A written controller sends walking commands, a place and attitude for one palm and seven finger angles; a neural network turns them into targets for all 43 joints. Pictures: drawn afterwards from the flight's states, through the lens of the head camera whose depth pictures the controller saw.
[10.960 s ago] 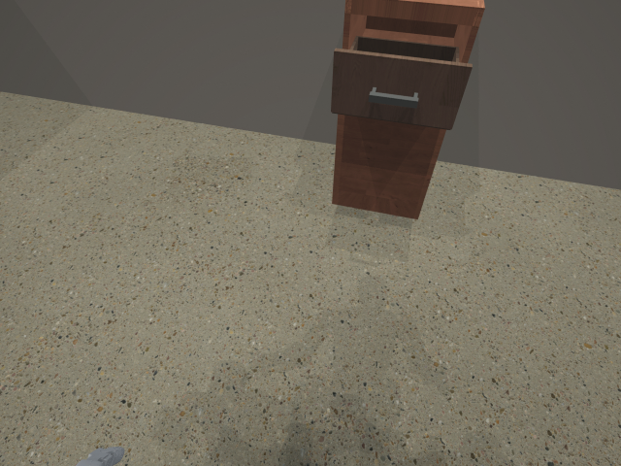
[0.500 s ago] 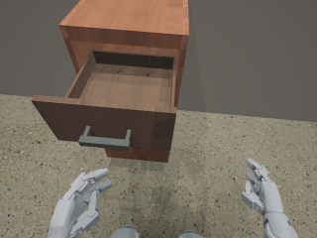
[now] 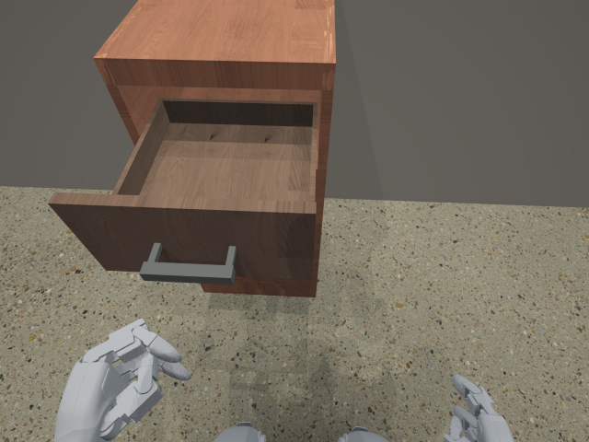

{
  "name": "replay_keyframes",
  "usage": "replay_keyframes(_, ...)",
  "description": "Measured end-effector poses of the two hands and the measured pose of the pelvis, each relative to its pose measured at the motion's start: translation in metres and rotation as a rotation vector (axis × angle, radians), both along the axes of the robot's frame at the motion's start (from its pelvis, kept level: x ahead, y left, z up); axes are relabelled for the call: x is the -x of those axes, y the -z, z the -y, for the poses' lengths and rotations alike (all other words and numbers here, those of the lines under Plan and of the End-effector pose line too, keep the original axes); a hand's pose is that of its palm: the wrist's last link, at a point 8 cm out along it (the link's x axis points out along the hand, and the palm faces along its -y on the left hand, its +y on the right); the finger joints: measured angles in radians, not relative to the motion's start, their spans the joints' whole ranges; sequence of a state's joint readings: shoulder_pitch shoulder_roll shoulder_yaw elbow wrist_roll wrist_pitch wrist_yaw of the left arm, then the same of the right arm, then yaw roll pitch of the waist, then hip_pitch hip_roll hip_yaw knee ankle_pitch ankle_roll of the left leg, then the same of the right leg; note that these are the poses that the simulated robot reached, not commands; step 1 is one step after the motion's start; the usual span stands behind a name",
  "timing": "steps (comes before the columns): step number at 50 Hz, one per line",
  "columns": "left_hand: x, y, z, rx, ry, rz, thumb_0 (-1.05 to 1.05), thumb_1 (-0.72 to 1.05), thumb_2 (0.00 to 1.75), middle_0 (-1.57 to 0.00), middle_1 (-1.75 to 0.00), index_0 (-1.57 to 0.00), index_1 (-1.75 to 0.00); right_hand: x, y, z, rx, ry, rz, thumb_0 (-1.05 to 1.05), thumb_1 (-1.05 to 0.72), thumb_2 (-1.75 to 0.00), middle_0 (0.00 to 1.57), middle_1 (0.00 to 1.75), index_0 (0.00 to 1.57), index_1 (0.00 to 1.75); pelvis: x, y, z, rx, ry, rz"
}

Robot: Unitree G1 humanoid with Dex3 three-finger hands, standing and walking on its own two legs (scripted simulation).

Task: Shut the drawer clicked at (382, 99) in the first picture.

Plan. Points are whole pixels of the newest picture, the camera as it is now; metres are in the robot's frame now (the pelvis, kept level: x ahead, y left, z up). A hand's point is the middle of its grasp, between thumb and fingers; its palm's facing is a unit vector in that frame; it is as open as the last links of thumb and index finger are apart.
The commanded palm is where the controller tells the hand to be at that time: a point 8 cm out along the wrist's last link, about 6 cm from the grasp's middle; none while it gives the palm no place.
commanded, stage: raise the hand and make a fist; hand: left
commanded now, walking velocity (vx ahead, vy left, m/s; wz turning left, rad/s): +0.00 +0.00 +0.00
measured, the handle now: (191, 261) +0.36 +0.17 +0.02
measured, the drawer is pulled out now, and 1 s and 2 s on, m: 0.27 0.27 0.27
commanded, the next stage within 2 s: bring the fist close to the handle in 0.98 s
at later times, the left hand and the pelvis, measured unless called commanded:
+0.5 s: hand (155, 384) +0.17 +0.14 +0.11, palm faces -0.01 -1.00 -0.02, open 3.2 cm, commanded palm +0.13 +0.20 +0.12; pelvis +0.01 +0.02 +0.01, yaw +1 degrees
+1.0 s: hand (161, 380) +0.17 +0.14 +0.12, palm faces +0.00 -1.00 -0.04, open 3.3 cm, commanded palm +0.14 +0.19 +0.12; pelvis +0.01 +0.01 +0.01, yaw +0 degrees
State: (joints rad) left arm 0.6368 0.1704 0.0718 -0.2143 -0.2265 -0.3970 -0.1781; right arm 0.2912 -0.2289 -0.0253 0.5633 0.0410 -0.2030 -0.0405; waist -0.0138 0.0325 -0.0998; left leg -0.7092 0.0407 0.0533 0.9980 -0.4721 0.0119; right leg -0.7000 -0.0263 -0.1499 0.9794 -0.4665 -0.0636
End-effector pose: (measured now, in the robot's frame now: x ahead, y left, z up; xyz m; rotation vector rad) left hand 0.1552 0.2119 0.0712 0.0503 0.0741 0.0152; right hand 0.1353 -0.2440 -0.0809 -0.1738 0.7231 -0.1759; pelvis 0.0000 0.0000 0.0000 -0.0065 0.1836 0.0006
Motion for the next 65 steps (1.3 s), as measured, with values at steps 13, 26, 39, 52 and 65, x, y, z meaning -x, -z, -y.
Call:
replay_keyframes(13, 0.004, -0.02, 0.007, 0.019, 0.014, 0.058, 0.02, 0.9, 0.9, -1.21, -1.39, -1.21, -1.39, -0.059, -0.037, -0.022, -0.002, -0.074, 0.19, 0.01, -0.91, -0.9, 0.19, 0.3, 0.2, 0.3, -0.006, -0.005, -0.01, 0.009, -0.003, 0.027)
replay_keyframes(26, 0.003, -0.043, 0.015, 0.03, 0.027, 0.066, 0.02, 0.9, 0.9, -1.38, -1.58, -1.38, -1.58, -0.074, -0.045, -0.062, -0.076, -0.168, 0.221, 0.01, -0.9, -0.9, 0.2, 0.3, 0.21, 0.3, -0.012, -0.011, -0.017, 0.015, -0.012, 0.06)
replay_keyframes(39, 0.002, -0.049, 0.018, 0.023, 0.028, 0.047, 0.02, 0.9, 0.9, -1.4, -1.6, -1.4, -1.6, -0.052, -0.039, -0.042, -0.048, -0.111, 0.164, 0.01, -0.9, -0.9, 0.2, 0.3, 0.21, 0.3, -0.015, -0.014, -0.017, 0.009, -0.004, 0.071)
replay_keyframes(52, 0.002, -0.05, 0.023, 0.011, 0.017, 0.06, 0.02, 0.9, 0.9, -1.4, -1.6, -1.4, -1.6, -0.052, -0.039, -0.032, -0.051, -0.098, 0.177, 0.01, -0.91, -0.9, 0.2, 0.3, 0.2, 0.3, -0.014, -0.014, -0.01, 0.004, -0.001, 0.07)
replay_keyframes(65, -0.011, -0.03, 0.032, 0.01, 0.03, 0.036, 0.02, 0.9, 0.9, -1.4, -1.6, -1.4, -1.6, -0.055, -0.033, -0.025, -0.045, -0.125, 0.163, 0.01, -0.9, -0.9, 0.2, 0.3, 0.21, 0.3, -0.012, -0.011, 0.0, -0.003, -0.006, 0.05)
